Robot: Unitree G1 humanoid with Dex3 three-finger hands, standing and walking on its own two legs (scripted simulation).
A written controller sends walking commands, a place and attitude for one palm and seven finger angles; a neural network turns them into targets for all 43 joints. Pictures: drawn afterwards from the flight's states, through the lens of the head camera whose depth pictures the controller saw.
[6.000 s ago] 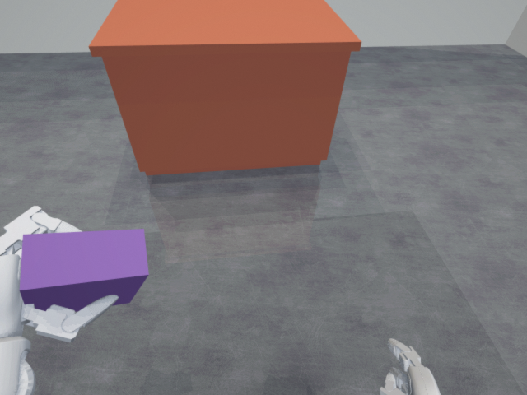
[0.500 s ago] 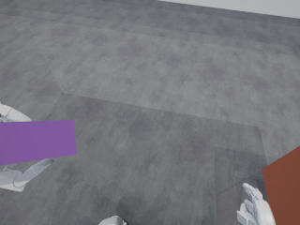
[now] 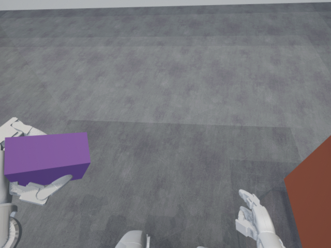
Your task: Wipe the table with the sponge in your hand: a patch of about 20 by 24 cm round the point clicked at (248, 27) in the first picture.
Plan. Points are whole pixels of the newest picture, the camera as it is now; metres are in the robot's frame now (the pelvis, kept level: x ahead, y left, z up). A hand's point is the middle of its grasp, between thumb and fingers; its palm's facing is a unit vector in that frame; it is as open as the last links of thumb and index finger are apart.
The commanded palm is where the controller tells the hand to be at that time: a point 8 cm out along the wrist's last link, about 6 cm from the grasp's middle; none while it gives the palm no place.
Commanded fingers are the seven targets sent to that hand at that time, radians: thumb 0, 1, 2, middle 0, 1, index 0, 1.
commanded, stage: turn to face it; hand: left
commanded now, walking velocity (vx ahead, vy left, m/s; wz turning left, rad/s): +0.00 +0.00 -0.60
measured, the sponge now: (61, 160) +0.24 +0.20 +0.16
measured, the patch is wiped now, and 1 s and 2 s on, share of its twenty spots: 0.00 0.00 0.00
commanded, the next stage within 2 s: none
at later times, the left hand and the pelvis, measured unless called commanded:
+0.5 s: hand (69, 156) +0.23 +0.18 +0.18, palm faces +0.15 -0.87 -0.47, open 9.9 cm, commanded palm +0.20 +0.23 +0.19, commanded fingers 0.00 0.10 1.30 -1.20 -1.60 -1.20 -1.60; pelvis -0.04 +0.00 +0.00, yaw -17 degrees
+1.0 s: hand (147, 170) +0.22 +0.04 +0.18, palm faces -0.18 -0.82 -0.54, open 9.9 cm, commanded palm +0.19 +0.11 +0.19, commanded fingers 0.00 0.10 1.30 -1.20 -1.60 -1.20 -1.60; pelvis -0.10 -0.03 +0.00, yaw -35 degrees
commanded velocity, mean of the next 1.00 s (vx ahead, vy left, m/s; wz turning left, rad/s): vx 0.00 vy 0.00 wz -0.60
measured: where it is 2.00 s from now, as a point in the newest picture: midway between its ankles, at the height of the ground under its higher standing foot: outside the picture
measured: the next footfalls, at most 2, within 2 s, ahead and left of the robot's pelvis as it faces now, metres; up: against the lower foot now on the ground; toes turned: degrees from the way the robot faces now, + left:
left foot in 0.40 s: +0.02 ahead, +0.15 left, +0.00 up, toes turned -10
right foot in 0.68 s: -0.04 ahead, -0.14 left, +0.00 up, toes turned -30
